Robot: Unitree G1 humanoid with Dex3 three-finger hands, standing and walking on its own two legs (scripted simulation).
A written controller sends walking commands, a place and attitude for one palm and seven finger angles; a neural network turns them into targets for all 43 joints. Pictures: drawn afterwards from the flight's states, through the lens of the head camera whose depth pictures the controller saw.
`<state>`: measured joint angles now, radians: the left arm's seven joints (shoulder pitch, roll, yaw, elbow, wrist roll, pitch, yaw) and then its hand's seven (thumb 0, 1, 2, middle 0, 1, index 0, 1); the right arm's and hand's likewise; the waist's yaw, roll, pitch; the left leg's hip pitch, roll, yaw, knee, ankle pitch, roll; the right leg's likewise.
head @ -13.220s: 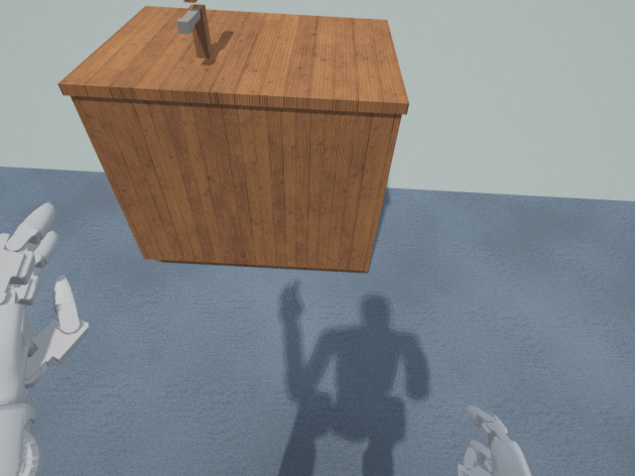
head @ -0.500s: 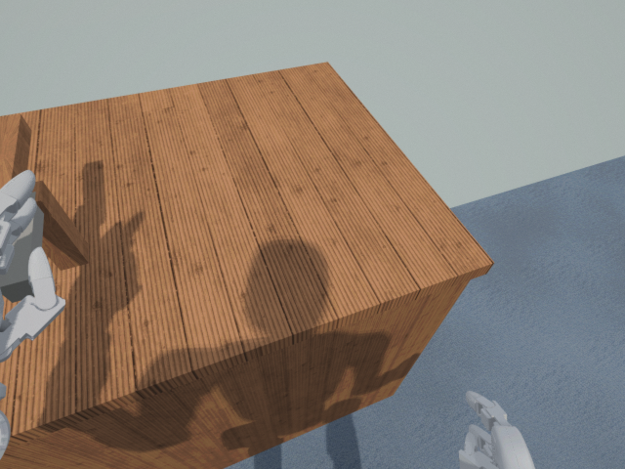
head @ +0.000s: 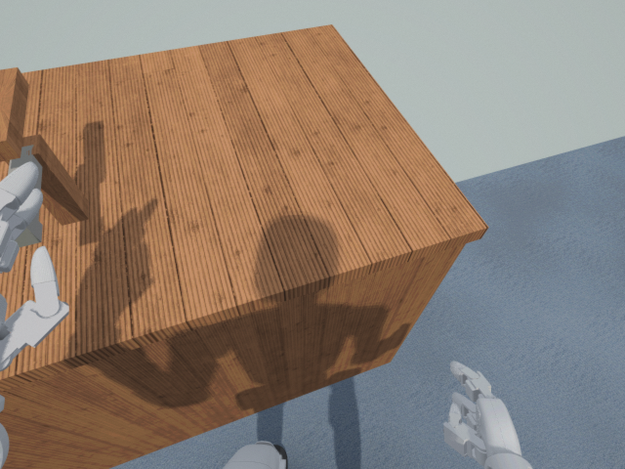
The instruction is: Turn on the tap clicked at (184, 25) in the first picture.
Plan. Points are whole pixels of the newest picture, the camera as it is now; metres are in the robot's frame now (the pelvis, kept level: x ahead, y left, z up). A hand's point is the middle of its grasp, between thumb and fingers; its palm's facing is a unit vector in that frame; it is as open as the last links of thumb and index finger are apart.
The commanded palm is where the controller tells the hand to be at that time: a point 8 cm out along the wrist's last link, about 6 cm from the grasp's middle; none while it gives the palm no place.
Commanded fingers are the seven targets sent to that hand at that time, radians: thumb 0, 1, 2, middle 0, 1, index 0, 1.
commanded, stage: come to a stop and stand still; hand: left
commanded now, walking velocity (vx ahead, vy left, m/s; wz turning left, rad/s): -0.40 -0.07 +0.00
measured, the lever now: (19, 229) +0.30 +0.35 +0.14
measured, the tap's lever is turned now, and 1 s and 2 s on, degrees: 0 0 0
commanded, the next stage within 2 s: look again from close up in 1.20 s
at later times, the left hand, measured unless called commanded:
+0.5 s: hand (21, 339) +0.18 +0.25 +0.18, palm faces +0.39 -0.82 -0.42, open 7.5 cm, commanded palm +0.13 +0.29 +0.18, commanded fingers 0.00 0.90 0.90 -0.20 -0.30 -0.20 -0.30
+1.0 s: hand out of the picture +0.17 +0.29 +0.19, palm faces +0.45 -0.81 -0.37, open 7.5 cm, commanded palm +0.11 +0.31 +0.18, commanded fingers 0.00 0.90 0.90 -0.20 -0.30 -0.20 -0.30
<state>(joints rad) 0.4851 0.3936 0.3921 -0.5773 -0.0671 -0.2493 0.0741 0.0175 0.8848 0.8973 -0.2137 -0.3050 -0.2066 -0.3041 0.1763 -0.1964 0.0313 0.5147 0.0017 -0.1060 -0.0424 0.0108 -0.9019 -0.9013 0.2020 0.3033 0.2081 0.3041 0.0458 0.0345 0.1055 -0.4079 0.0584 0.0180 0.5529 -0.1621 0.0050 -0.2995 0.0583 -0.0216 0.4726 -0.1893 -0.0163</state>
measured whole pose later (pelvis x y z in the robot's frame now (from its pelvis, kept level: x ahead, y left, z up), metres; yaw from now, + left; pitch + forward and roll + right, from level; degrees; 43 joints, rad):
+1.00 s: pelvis -0.03 +0.02 +0.00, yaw +2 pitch -4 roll -2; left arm 0.36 0.39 0.40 -0.48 -0.02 -0.27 0.08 0.02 0.88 0.90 -0.21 -0.31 -0.21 -0.30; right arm 0.25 -0.18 0.01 0.58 0.02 -0.17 0.00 0.01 -0.90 -0.90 0.20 0.30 0.21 0.30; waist 0.03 -0.03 0.09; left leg -0.35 0.00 0.01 0.55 -0.22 0.04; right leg -0.25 0.02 -0.01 0.52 -0.29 -0.01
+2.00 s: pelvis -0.02 +0.01 -0.01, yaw +8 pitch -4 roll -1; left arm 0.38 0.36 0.29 -0.50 -0.07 0.00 0.09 0.02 0.89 0.90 -0.21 -0.30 -0.20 -0.30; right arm 0.10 -0.23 0.06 0.58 -0.01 -0.13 -0.02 0.01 -0.90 -0.90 0.20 0.30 0.21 0.30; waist 0.04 0.02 0.03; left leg -0.39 -0.03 0.02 0.63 -0.20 0.03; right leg -0.29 0.00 -0.01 0.68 -0.31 0.00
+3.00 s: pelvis +0.05 +0.01 -0.01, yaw +10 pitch -2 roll -1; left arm 0.42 0.30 0.34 -0.64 -0.24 0.21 0.06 0.02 0.89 0.90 -0.21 -0.30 -0.20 -0.30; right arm 0.14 -0.23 0.07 0.66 0.04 -0.20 -0.11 0.01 -0.90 -0.90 0.20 0.30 0.19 0.30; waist 0.11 0.06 -0.05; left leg -0.35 -0.03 -0.03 0.63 -0.26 0.02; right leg -0.21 0.01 -0.05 0.62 -0.38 -0.02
